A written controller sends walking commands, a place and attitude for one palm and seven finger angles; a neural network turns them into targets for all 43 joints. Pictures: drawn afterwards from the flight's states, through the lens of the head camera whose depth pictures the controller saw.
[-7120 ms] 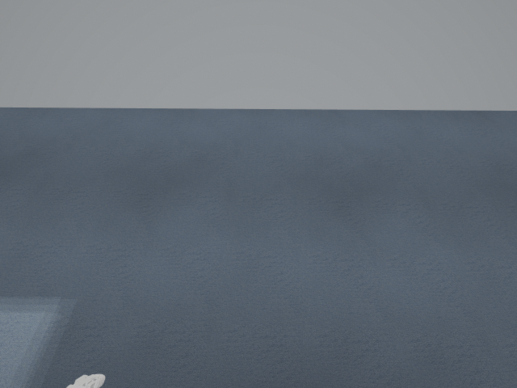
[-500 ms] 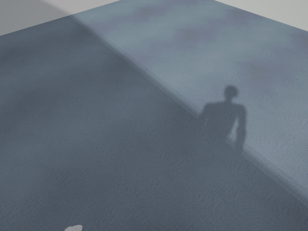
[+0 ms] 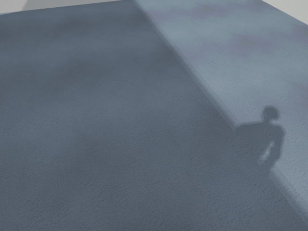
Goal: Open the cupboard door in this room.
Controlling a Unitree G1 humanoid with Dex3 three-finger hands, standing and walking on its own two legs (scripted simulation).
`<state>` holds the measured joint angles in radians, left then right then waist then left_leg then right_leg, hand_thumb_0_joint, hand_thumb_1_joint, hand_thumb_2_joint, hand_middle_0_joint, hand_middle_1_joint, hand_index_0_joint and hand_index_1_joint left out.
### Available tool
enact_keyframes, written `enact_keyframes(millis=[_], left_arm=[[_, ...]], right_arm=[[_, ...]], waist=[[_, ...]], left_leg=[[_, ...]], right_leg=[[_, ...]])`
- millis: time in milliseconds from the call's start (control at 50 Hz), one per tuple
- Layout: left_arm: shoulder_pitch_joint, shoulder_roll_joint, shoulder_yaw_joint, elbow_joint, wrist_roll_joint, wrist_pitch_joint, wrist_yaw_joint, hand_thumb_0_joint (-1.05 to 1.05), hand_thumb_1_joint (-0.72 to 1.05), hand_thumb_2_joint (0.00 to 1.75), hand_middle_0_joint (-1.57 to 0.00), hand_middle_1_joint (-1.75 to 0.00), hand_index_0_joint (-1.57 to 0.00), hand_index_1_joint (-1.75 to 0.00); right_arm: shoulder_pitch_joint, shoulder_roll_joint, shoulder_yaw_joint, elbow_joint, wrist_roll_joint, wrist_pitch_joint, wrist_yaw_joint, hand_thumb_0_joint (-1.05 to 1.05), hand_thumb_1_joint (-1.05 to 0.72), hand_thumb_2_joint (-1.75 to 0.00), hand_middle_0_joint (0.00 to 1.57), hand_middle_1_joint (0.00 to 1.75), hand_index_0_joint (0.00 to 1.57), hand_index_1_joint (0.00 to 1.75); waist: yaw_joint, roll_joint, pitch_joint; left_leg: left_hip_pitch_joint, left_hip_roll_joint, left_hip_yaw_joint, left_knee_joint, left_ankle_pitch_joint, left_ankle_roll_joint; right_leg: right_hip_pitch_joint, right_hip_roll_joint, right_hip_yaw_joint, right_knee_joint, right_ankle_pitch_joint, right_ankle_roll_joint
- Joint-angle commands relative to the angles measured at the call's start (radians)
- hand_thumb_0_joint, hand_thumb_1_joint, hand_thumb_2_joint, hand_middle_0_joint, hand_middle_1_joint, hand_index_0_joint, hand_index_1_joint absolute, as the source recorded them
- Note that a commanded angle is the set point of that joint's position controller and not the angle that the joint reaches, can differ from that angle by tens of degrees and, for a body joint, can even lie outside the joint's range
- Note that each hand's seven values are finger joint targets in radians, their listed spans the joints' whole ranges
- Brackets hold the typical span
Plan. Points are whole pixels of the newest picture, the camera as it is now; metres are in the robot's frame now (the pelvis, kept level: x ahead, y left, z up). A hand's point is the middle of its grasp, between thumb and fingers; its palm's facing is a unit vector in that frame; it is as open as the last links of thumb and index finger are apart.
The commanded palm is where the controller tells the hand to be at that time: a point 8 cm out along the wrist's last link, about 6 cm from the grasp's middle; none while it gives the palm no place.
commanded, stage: turn or walk to find it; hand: left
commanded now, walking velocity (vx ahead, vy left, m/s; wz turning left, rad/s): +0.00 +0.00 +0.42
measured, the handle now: out of the picture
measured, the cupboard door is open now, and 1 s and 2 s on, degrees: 0 0 0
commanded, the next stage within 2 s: none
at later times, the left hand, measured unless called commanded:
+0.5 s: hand out of the picture +0.02 +0.18 -0.13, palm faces +0.22 -0.93 -0.28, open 7.4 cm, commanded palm none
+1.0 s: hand out of the picture -0.09 +0.22 -0.16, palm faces +0.44 -0.86 -0.26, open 7.4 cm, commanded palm none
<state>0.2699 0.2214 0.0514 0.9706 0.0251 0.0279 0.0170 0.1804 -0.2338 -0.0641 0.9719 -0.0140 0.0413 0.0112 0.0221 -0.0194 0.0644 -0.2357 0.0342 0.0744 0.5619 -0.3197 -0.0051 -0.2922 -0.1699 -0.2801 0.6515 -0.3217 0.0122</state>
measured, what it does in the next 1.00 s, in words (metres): steps on the spot, turning left: right foot, then left foot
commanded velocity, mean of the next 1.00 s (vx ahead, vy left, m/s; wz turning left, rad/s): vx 0.00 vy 0.00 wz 0.42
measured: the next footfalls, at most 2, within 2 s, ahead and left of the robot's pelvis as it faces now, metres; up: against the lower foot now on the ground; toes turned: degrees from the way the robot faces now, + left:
right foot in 0.38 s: +0.04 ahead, -0.12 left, +0.00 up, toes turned +3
left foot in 0.82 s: -0.04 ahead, +0.12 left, +0.00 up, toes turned +26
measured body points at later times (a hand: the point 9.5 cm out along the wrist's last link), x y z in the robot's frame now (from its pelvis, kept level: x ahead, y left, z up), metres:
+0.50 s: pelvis -0.02 -0.03 +0.01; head +0.01 -0.06 +0.46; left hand +0.01 +0.22 -0.11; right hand +0.09 -0.27 -0.15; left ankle -0.05 +0.11 -0.65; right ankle +0.00 -0.12 -0.73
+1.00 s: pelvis -0.04 +0.00 +0.01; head -0.02 +0.03 +0.46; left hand -0.11 +0.27 -0.14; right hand +0.14 -0.18 -0.13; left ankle -0.08 +0.10 -0.73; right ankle -0.01 -0.13 -0.66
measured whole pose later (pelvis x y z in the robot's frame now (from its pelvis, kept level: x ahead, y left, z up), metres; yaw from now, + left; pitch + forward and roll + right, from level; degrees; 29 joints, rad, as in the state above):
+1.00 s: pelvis -0.04 +0.00 +0.01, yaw +24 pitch -1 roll +0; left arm 0.22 0.25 0.06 0.98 0.02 0.06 0.01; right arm 0.15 -0.19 -0.04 0.96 -0.02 0.02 -0.01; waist 0.02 -0.03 0.07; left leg -0.24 0.00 0.04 0.51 -0.27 0.03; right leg -0.42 -0.10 -0.07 1.02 -0.47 0.07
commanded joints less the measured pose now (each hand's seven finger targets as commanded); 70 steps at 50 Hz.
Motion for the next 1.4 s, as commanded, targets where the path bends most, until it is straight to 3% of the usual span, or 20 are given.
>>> enact_keyframes(millis=[0, 100, 220, 300, 320, 360, 400, 480, 680, 740, 760, 800, 820, 920, 1060, 1140, 1160, 1200, 1280, 1380], left_arm=[[-0.108, 0.09, 0.021, -0.119, -0.003, 0.014, 0.007, 0.0, 0.9, 0.9, -0.2, -0.3, -0.2, -0.3], [-0.051, 0.094, 0.028, -0.062, -0.008, 0.011, -0.009, 0.0, 0.9, 0.9, -0.2, -0.3, -0.2, -0.3], [-0.089, 0.073, 0.018, -0.097, -0.014, 0.004, -0.002, 0.0, 0.9, 0.9, -0.2, -0.3, -0.2, -0.3], [0.002, 0.075, 0.019, -0.083, -0.018, -0.012, 0.003, 0.0, 0.9, 0.9, -0.2, -0.3, -0.2, -0.3], [0.039, 0.087, 0.023, -0.074, -0.016, -0.02, 0.006, 0.0, 0.9, 0.9, -0.2, -0.3, -0.2, -0.3], [0.066, 0.235, 0.05, -0.082, 0.008, -0.038, 0.018, 0.0, 0.9, 0.9, -0.2, -0.3, -0.2, -0.3], [0.004, 0.2, 0.048, -0.101, -0.004, -0.036, 0.021, 0.0, 0.9, 0.9, -0.2, -0.3, -0.2, -0.3], [-0.103, 0.125, 0.024, -0.132, -0.002, -0.041, 0.019, 0.0, 0.9, 0.9, -0.2, -0.3, -0.2, -0.3], [0.034, 0.193, 0.047, -0.056, 0.008, -0.032, 0.017, 0.0, 0.9, 0.9, -0.2, -0.3, -0.2, -0.3], [0.001, 0.196, 0.05, -0.048, 0.001, -0.024, 0.014, 0.0, 0.9, 0.9, -0.2, -0.3, -0.2, -0.3], [-0.01, 0.181, 0.047, -0.049, -0.008, -0.018, 0.012, 0.0, 0.9, 0.9, -0.2, -0.3, -0.2, -0.3], [-0.016, 0.078, 0.02, -0.111, -0.013, -0.006, 0.004, 0.0, 0.9, 0.9, -0.2, -0.3, -0.2, -0.3], [-0.09, 0.096, 0.018, -0.119, -0.005, 0.006, 0.012, 0.0, 0.9, 0.9, -0.2, -0.3, -0.2, -0.3], [-0.077, 0.086, 0.022, -0.072, -0.012, 0.005, -0.005, 0.0, 0.9, 0.9, -0.2, -0.3, -0.2, -0.3], [-0.094, 0.075, 0.016, -0.102, -0.016, 0.002, 0.0, 0.0, 0.9, 0.9, -0.2, -0.3, -0.2, -0.3], [-0.002, 0.079, 0.02, -0.089, -0.017, -0.014, 0.004, 0.0, 0.9, 0.9, -0.2, -0.3, -0.2, -0.3], [0.031, 0.11, 0.026, -0.082, -0.013, -0.024, 0.008, 0.0, 0.9, 0.9, -0.2, -0.3, -0.2, -0.3], [0.052, 0.246, 0.049, -0.1, 0.006, -0.032, 0.016, 0.0, 0.9, 0.9, -0.2, -0.3, -0.2, -0.3], [-0.129, 0.142, 0.028, -0.144, -0.004, -0.033, 0.018, 0.0, 0.9, 0.9, -0.2, -0.3, -0.2, -0.3], [-0.046, 0.145, 0.028, -0.111, 0.001, -0.04, 0.02, 0.0, 0.9, 0.9, -0.2, -0.3, -0.2, -0.3]], right_arm=[[0.132, -0.231, -0.044, -0.031, -0.01, -0.026, -0.022, 0.0, -0.9, -0.9, 0.2, 0.3, 0.2, 0.3], [-0.02, -0.166, -0.019, -0.072, -0.006, -0.033, -0.029, 0.0, -0.9, -0.9, 0.2, 0.3, 0.2, 0.3], [0.023, -0.174, -0.033, -0.068, -0.011, -0.025, -0.025, 0.0, -0.9, -0.9, 0.2, 0.3, 0.2, 0.3], [-0.018, -0.171, -0.039, -0.088, -0.009, -0.017, -0.02, 0.0, -0.9, -0.9, 0.2, 0.3, 0.2, 0.3], [-0.022, -0.158, -0.039, -0.095, -0.003, -0.017, -0.018, 0.0, -0.9, -0.9, 0.2, 0.3, 0.2, 0.3], [-0.015, -0.047, -0.022, -0.135, 0.005, -0.017, -0.007, 0.0, -0.9, -0.9, 0.2, 0.3, 0.2, 0.3], [-0.045, -0.099, -0.042, -0.114, -0.006, 0.007, -0.01, 0.0, -0.9, -0.9, 0.2, 0.3, 0.2, 0.3], [0.035, -0.078, -0.039, -0.053, -0.008, 0.018, 0.01, 0.0, -0.9, -0.9, 0.2, 0.3, 0.2, 0.3], [-0.07, -0.044, -0.005, -0.072, 0.006, -0.003, 0.003, 0.0, -0.9, -0.9, 0.2, 0.3, 0.2, 0.3], [0.003, -0.055, -0.005, -0.052, 0.005, -0.015, -0.002, 0.0, -0.9, -0.9, 0.2, 0.3, 0.2, 0.3], [0.045, -0.081, -0.01, -0.043, 0.003, -0.022, 0.0, 0.0, -0.9, -0.9, 0.2, 0.3, 0.2, 0.3], [0.115, -0.244, -0.046, -0.044, -0.005, -0.029, -0.008, 0.0, -0.9, -0.9, 0.2, 0.3, 0.2, 0.3], [0.147, -0.231, -0.045, -0.021, -0.006, -0.027, -0.016, 0.0, -0.9, -0.9, 0.2, 0.3, 0.2, 0.3], [-0.001, -0.166, -0.021, -0.059, -0.008, -0.036, -0.03, 0.0, -0.9, -0.9, 0.2, 0.3, 0.2, 0.3], [0.014, -0.174, -0.035, -0.07, -0.011, -0.024, -0.023, 0.0, -0.9, -0.9, 0.2, 0.3, 0.2, 0.3], [-0.019, -0.169, -0.04, -0.088, -0.009, -0.017, -0.018, 0.0, -0.9, -0.9, 0.2, 0.3, 0.2, 0.3], [-0.02, -0.145, -0.04, -0.094, -0.001, -0.017, -0.013, 0.0, -0.9, -0.9, 0.2, 0.3, 0.2, 0.3], [-0.035, -0.065, -0.029, -0.141, 0.002, -0.014, -0.007, 0.0, -0.9, -0.9, 0.2, 0.3, 0.2, 0.3], [0.026, -0.089, -0.042, -0.069, -0.011, 0.016, 0.008, 0.0, -0.9, -0.9, 0.2, 0.3, 0.2, 0.3], [0.009, -0.069, -0.03, -0.059, -0.006, 0.016, 0.009, 0.0, -0.9, -0.9, 0.2, 0.3, 0.2, 0.3]], waist=[[-0.094, 0.253, -0.075], [-0.023, 0.172, -0.052], [-0.052, 0.166, -0.076], [-0.008, 0.162, -0.102], [0.01, 0.126, -0.111], [0.025, -0.29, -0.088], [0.011, -0.212, -0.038], [-0.044, -0.139, -0.012], [0.037, -0.182, -0.08], [-0.009, -0.17, -0.109], [-0.034, -0.091, -0.128], [-0.067, 0.342, -0.138], [-0.1, 0.266, -0.14], [-0.033, 0.166, -0.065], [-0.047, 0.176, -0.085], [0.0, 0.147, -0.103], [0.015, 0.092, -0.111], [0.04, -0.272, -0.084], [-0.049, -0.118, 0.012], [-0.014, -0.138, -0.037]], left_leg=[[0.11, 0.366, -0.426, -0.281, 0.426, 0.193], [0.052, 0.199, -0.247, -0.255, 0.384, 0.151], [0.094, 0.204, -0.317, -0.219, 0.439, 0.176], [0.002, 0.163, -0.339, -0.142, 0.434, 0.143], [-0.062, 0.125, -0.322, -0.09, 0.358, 0.107], [-0.352, -0.1, -0.102, 0.263, -0.195, -0.022], [-0.326, -0.049, -0.179, 0.566, -0.214, -0.015], [-0.3, -0.014, -0.122, 0.672, -0.028, -0.045], [-0.185, -0.002, -0.005, 0.21, -0.151, -0.051], [-0.036, -0.011, 0.029, -0.019, 0.007, -0.036], [0.079, 0.01, 0.006, -0.156, 0.141, -0.022], [0.256, 0.375, -0.417, -0.221, 0.686, 0.176], [0.178, 0.367, -0.397, -0.227, 0.575, 0.21], [0.098, 0.22, -0.257, -0.217, 0.545, 0.166], [0.085, 0.208, -0.316, -0.206, 0.474, 0.176], [-0.022, 0.151, -0.33, -0.126, 0.415, 0.13], [-0.105, 0.104, -0.305, -0.062, 0.307, 0.086], [-0.337, -0.093, -0.111, 0.333, -0.253, -0.017], [-0.309, -0.014, -0.145, 0.667, -0.068, -0.027], [-0.291, -0.002, -0.086, 0.54, -0.072, -0.061]], right_leg=[[-0.268, 0.037, 0.206, 0.399, -0.281, 0.055], [-0.215, 0.06, 0.237, 0.419, -0.094, 0.064], [-0.149, 0.099, 0.234, 0.205, -0.136, 0.066], [0.047, 0.135, 0.21, -0.082, 0.001, 0.055], [0.149, 0.118, 0.215, -0.218, 0.099, 0.051], [0.291, -0.259, 0.593, -0.374, 0.267, -0.095], [0.101, -0.265, 0.553, -0.392, 0.236, -0.166], [0.057, -0.134, 0.303, -0.364, 0.218, -0.106], [0.238, -0.196, 0.236, -0.241, 0.562, -0.154], [0.187, -0.178, 0.178, -0.151, 0.515, -0.095], [0.119, -0.15, 0.14, -0.058, 0.43, -0.049], [-0.252, 0.038, 0.11, 0.287, -0.329, 0.066], [-0.222, 0.045, 0.197, 0.397, -0.332, 0.054], [-0.213, 0.057, 0.238, 0.399, -0.136, 0.066], [-0.117, 0.1, 0.232, 0.177, -0.135, 0.063], [0.086, 0.131, 0.206, -0.132, 0.04, 0.053], [0.2, 0.093, 0.24, -0.256, 0.126, 0.045], [0.219, -0.305, 0.609, -0.391, 0.212, -0.136], [0.017, -0.164, 0.371, -0.391, 0.101, -0.115], [0.141, -0.159, 0.275, -0.347, 0.283, -0.125]])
